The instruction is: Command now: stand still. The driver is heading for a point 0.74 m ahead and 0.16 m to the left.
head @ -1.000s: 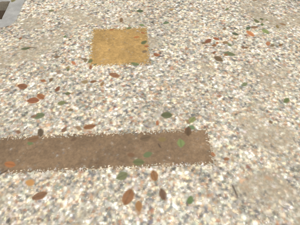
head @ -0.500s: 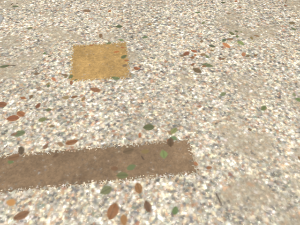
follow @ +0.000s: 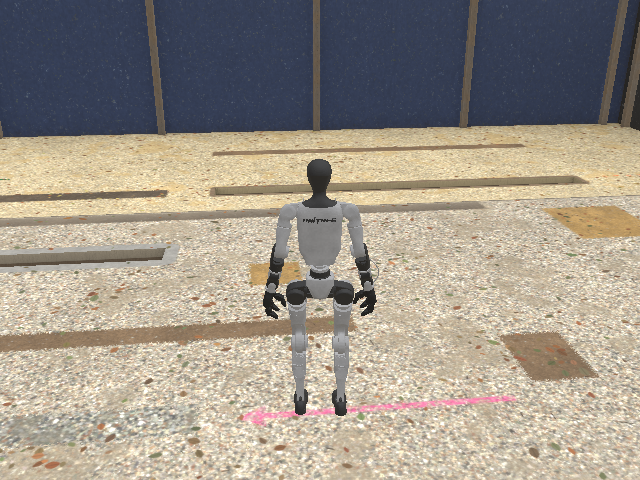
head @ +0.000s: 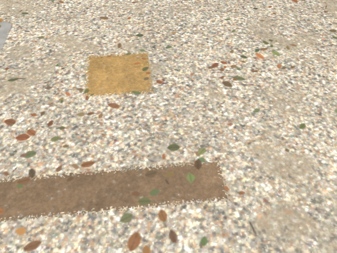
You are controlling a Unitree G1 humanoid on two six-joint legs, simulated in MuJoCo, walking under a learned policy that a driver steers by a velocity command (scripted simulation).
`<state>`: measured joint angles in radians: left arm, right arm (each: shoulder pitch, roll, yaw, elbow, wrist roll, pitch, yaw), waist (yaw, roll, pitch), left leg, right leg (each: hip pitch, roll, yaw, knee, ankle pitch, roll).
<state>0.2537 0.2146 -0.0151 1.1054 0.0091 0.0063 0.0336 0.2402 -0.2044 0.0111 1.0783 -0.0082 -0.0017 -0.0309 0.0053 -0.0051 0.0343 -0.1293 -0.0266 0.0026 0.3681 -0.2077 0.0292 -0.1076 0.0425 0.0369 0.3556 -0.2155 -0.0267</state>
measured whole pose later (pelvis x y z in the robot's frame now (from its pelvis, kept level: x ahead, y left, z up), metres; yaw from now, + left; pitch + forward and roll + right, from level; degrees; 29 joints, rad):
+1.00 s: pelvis +0.29 -0.01 -0.04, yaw +8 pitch +0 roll +1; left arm 0.45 0.17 0.01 1.09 0.02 -0.09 0.02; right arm 0.08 -0.21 -0.05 0.93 -0.02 -0.05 0.02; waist 0.00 -0.01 0.07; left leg -0.44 -0.12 0.14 0.62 -0.20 0.19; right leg -0.10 0.01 -0.08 1.05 -0.45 -0.05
